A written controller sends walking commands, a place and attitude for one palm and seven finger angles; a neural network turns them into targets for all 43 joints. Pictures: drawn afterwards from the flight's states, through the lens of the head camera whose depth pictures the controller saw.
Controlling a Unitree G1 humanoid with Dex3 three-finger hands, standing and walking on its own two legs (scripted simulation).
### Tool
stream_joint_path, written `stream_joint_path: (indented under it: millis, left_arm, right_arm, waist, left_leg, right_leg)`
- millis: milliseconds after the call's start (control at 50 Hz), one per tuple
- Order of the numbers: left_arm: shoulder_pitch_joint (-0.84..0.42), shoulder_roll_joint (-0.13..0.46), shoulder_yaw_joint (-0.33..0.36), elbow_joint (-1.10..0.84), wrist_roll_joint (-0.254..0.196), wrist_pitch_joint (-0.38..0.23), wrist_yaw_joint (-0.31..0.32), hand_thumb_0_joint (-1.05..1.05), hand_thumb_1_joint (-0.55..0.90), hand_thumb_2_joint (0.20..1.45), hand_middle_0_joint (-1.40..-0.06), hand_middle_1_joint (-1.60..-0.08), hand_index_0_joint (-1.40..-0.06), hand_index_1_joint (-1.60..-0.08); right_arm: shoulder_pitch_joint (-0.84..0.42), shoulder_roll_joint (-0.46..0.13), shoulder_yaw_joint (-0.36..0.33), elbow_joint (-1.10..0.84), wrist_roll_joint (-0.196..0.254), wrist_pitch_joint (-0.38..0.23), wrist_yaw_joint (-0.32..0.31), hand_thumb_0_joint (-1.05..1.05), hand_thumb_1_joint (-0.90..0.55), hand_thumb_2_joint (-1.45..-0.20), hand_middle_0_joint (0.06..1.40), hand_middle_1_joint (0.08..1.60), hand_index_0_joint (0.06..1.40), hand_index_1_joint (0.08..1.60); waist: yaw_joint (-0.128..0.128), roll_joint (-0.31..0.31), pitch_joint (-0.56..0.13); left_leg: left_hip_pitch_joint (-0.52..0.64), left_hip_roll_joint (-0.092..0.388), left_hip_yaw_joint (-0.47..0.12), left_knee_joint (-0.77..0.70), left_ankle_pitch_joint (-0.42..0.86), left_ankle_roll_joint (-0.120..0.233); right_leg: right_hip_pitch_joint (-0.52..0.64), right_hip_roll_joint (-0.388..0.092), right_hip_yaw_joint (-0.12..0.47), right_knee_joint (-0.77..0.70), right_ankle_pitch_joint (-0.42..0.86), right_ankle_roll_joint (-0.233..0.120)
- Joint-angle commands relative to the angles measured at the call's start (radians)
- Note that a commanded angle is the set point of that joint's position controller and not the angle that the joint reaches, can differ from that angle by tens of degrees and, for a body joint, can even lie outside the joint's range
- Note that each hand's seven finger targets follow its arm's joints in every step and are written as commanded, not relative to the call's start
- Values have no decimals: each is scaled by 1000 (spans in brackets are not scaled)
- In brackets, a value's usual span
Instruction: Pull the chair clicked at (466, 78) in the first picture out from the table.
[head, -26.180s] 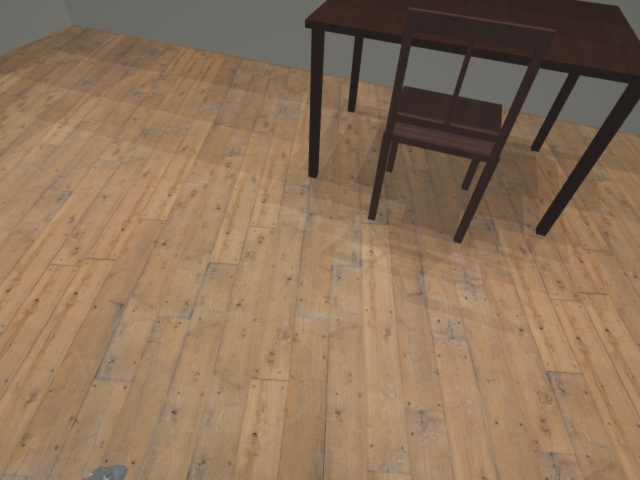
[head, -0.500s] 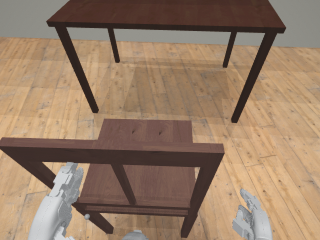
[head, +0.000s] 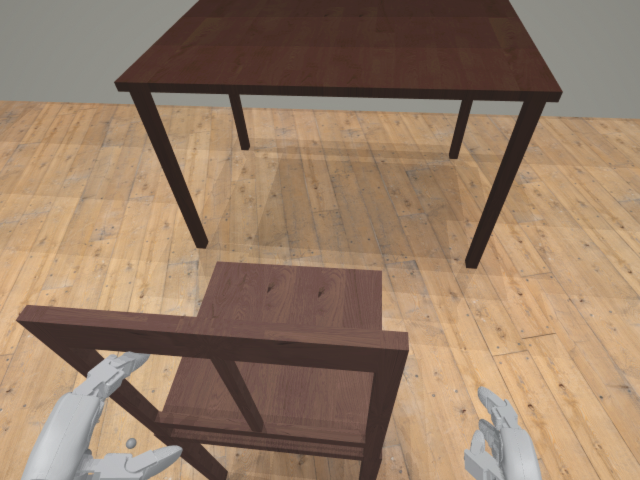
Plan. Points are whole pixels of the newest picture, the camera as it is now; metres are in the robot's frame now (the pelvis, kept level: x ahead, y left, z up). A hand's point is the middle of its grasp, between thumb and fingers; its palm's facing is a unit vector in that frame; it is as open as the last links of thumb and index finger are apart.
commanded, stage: draw the hand back to the body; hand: left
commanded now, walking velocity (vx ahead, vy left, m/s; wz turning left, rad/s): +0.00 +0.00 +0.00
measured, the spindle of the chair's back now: (241, 396) +0.24 +0.15 -0.07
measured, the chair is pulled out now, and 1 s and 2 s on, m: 0.63 0.63 0.63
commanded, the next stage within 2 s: step back with the hand held close in 0.64 s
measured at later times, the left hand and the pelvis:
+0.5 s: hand (107, 435) +0.14 +0.24 +0.06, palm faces +0.14 -0.80 -0.58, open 6.3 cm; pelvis +0.01 -0.02 +0.01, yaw +1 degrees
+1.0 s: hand (47, 355) +0.18 +0.27 +0.16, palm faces +0.38 -0.76 -0.53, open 7.3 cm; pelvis -0.04 +0.00 +0.02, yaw +0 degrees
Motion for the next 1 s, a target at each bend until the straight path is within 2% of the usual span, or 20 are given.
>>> stream_joint_path:
  millis: [0, 240, 280, 320, 380, 400, 480, 520, 600, 620, 680, 740, 760, 780, 800, 820, 860, 900, 920, 980]
  left_arm:
    - [-246, 214, 384, -452, -2, -194, 132, 0, 465, 690, -140, -210, -140, -210]
    - [-365, 337, 478, -569, 3, -168, 168, 0, 900, 900, -200, -300, -200, -300]
    - [-362, 317, 464, -559, 5, -168, 165, 0, 900, 900, -200, -300, -200, -300]
    - [-364, 321, 464, -553, 4, -167, 161, 0, 900, 900, -200, -300, -200, -300]
    - [-379, 319, 467, -541, 2, -178, 159, 0, 900, 900, -200, -300, -200, -300]
    - [-374, 333, 475, -513, 4, -172, 155, 0, 900, 900, -200, -300, -200, -300]
    - [-382, 320, 465, -523, 4, -188, 149, 0, 900, 900, -200, -300, -200, -300]
    - [-376, 311, 460, -516, 5, -190, 145, 0, 900, 900, -200, -300, -200, -300]
    - [-375, 323, 470, -493, 11, -193, 143, 0, 900, 900, -200, -300, -200, -300]
    - [-386, 302, 452, -507, 6, -198, 141, 0, 900, 900, -200, -300, -200, -300]
    - [-416, 278, 456, -466, 9, -217, 143, 0, 900, 900, -200, -300, -200, -300]
    - [-440, 193, 415, -330, 12, -238, 118, 0, 900, 900, -200, -300, -200, -300]
    - [-606, 345, 550, -220, -15, -280, 93, 0, 900, 900, -200, -300, -200, -300]
    - [-476, 223, 495, -49, -8, -273, 72, 0, 900, 900, -200, -300, -200, -300]
    - [-404, 160, 466, 52, -10, -262, 58, 0, 900, 900, -200, -300, -200, -300]
    - [-303, 79, 417, 159, -3, -254, 43, 0, 900, 900, -200, -300, -200, -300]
    - [-209, 22, 362, 163, 1, -257, 23, 0, 900, 900, -200, -300, -200, -300]
    - [-128, 8, 353, 109, 1, -274, 20, 0, 900, 900, -200, -300, -200, -300]
    - [-106, 14, 351, 34, 8, -289, 23, 0, 900, 900, -200, -300, -200, -300]
    - [-105, 165, 473, -216, 22, -327, 48, 0, 900, 900, -200, -300, -200, -300]
  right_arm:
    - [-124, -101, -33, -133, -1, -83, -1, 0, -900, -900, 200, 300, 200, 300]
    - [-105, -112, -36, -87, 20, -114, 19, 0, -900, -900, 200, 300, 200, 300]
    - [-106, -113, -38, -82, 19, -120, 26, 0, -900, -900, 200, 300, 200, 300]
    - [-109, -110, -34, -77, 21, -124, 30, 0, -900, -900, 200, 300, 200, 300]
    - [-111, -113, -38, -69, 20, -132, 34, 0, -900, -900, 200, 300, 200, 300]
    - [-128, -117, -38, -65, 20, -135, 35, 0, -900, -900, 200, 300, 200, 300]
    - [-119, -113, -36, -62, 21, -142, 36, 0, -900, -900, 200, 300, 200, 300]
    - [-121, -109, -31, -60, 22, -144, 36, 0, -900, -900, 200, 300, 200, 300]
    - [-126, -114, -38, -52, 20, -146, 35, 0, -900, -900, 200, 300, 200, 300]
    - [-126, -108, -33, -57, 20, -144, 36, 0, -900, -900, 200, 300, 200, 300]
    - [-130, -110, -37, -55, 16, -144, 33, 0, -900, -900, 200, 300, 200, 300]
    - [-155, -119, -43, -57, 3, -125, 34, 0, -900, -900, 200, 300, 200, 300]
    - [-108, -155, -72, -95, 21, -56, 34, 0, -900, -900, 200, 300, 200, 300]
    - [-104, -129, -77, -74, 10, -16, 44, 0, -900, -900, 200, 300, 200, 300]
    - [-119, -128, -84, -77, 14, 6, 54, 0, -900, -900, 200, 300, 200, 300]
    - [-102, -115, -83, -80, 11, 44, 64, 0, -900, -900, 200, 300, 200, 300]
    - [-122, -124, -100, -108, 14, 105, 82, 0, -900, -900, 200, 300, 200, 300]
    - [-148, -123, -110, -136, 22, 133, 88, 0, -900, -900, 200, 300, 200, 300]
    - [-159, -118, -105, -167, 20, 143, 91, 0, -900, -900, 200, 300, 200, 300]
    - [-169, -111, -109, -205, 11, 156, 85, 0, -900, -900, 200, 300, 200, 300]
  waist:
    - [19, 104, -173]
    - [27, 181, -228]
    - [27, 162, -236]
    - [30, 188, -228]
    - [27, 133, -238]
    - [31, 149, -239]
    - [29, 115, -243]
    - [32, 151, -233]
    - [33, 133, -250]
    - [28, 149, -212]
    - [22, 96, -190]
    - [11, -8, -99]
    - [-21, -118, 68]
    - [-37, -215, 56]
    - [-42, -236, 73]
    - [-46, -247, 51]
    - [-45, -194, -7]
    - [-42, -95, -34]
    - [-38, -78, -30]
    - [-29, -135, -65]
  left_leg:
    - [134, -15, 8, -135, 276, 49]
    - [217, -17, 9, -158, 475, 48]
    - [233, -14, 8, -154, 496, 51]
    - [236, -17, 13, -152, 503, 52]
    - [239, -15, 12, -154, 511, 54]
    - [237, -19, 16, -154, 480, 55]
    - [246, -20, 18, -160, 500, 60]
    - [244, -22, 18, -167, 489, 59]
    - [256, -23, 15, -175, 478, 62]
    - [247, -25, 20, -179, 465, 60]
    - [250, -21, 23, -187, 424, 61]
    - [248, -14, 18, -202, 324, 65]
    - [152, -1, 11, -179, 276, 72]
    - [146, -9, 24, -137, 228, 66]
    - [132, -25, 32, -122, 211, 63]
    - [118, -16, 36, -106, 231, 62]
    - [106, 5, 14, -138, 299, 67]
    - [105, 29, -5, -217, 291, 80]
    - [84, 41, -15, -250, 266, 86]
    - [30, 41, -19, -254, 280, 89]
  right_leg:
    - [52, -29, 0, -141, 317, -37]
    - [130, -42, -12, -123, 486, -31]
    - [126, -42, -16, -120, 498, -30]
    - [129, -46, -11, -123, 516, -31]
    - [138, -48, -19, -124, 530, -25]
    - [138, -47, -1, -130, 521, -29]
    - [145, -52, -11, -135, 547, -25]
    - [145, -56, -1, -141, 540, -28]
    - [150, -55, 1, -151, 520, -27]
    - [133, -55, -2, -162, 511, -26]
    - [116, -53, -2, -184, 469, -22]
    - [65, -50, 5, -229, 384, -14]
    - [-51, -87, 150, -314, 459, -27]
    - [-27, -119, 131, -335, 506, -27]
    - [-43, -128, 136, -345, 542, -27]
    - [-13, -144, 108, -330, 569, -30]
    - [25, -156, 84, -295, 548, -31]
    - [13, -134, 67, -288, 344, -32]
    - [10, -118, 58, -292, 275, -30]
    - [52, -113, 60, -273, 269, -35]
